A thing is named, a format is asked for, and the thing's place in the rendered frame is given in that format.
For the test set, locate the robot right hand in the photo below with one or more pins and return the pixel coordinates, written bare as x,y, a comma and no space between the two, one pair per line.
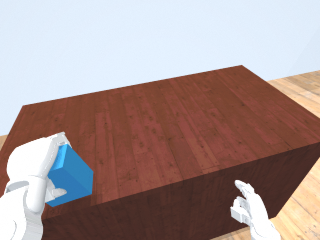
251,207

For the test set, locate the sponge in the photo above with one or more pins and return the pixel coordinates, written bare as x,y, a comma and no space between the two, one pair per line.
71,173

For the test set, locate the table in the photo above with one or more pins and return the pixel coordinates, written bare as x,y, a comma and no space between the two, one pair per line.
165,154

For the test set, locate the robot left hand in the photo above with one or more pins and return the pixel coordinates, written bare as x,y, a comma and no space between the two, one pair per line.
36,158

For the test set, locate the right robot forearm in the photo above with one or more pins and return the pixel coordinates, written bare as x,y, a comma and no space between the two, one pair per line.
263,229

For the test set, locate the left robot forearm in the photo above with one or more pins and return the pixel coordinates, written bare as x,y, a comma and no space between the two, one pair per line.
21,208

